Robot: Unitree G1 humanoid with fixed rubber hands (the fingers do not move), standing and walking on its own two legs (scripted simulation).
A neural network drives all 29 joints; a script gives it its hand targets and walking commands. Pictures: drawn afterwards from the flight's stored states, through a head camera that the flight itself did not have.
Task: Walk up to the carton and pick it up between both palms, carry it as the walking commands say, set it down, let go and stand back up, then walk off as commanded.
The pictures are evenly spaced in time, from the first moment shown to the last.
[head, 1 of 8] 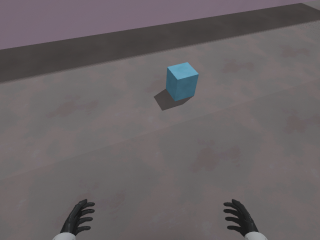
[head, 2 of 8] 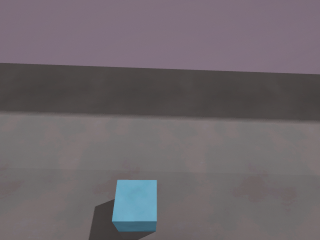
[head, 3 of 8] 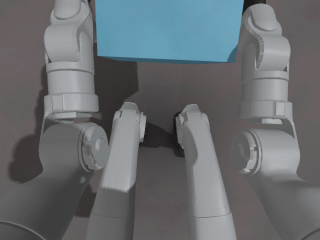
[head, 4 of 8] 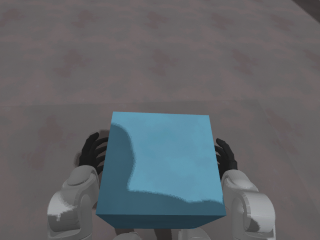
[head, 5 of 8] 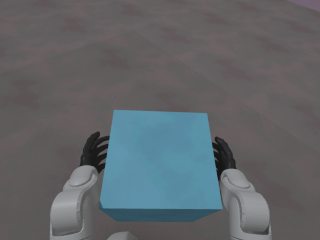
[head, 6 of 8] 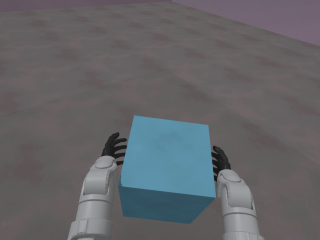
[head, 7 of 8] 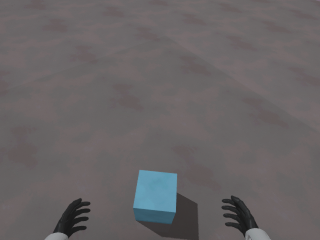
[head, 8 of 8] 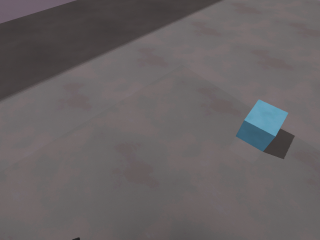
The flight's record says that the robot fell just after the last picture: no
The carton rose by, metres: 0.70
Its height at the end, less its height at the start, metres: -0.03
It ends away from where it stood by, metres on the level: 8.43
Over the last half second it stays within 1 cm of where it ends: yes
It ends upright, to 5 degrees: no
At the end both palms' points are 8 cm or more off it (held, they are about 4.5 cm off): yes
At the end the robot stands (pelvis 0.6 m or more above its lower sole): yes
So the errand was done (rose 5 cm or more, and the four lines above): no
